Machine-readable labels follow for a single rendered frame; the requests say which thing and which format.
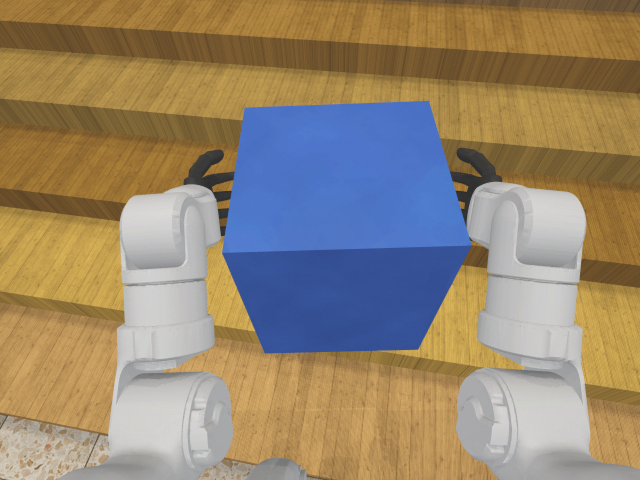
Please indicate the left robot forearm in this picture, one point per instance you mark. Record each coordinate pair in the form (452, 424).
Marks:
(163, 242)

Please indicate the left robot upper arm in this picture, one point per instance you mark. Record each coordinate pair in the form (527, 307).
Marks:
(166, 426)

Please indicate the left robot hand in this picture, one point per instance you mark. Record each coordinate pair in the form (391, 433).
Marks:
(197, 171)

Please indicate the carton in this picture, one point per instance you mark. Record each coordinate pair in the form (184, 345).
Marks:
(344, 229)

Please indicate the right robot forearm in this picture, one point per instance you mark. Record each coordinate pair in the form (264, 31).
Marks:
(535, 240)

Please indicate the right robot hand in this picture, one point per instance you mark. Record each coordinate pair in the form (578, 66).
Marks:
(482, 166)

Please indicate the right robot upper arm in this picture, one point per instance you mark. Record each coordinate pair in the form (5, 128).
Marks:
(529, 425)

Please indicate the left robot thigh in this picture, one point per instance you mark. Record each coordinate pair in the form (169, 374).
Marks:
(277, 469)

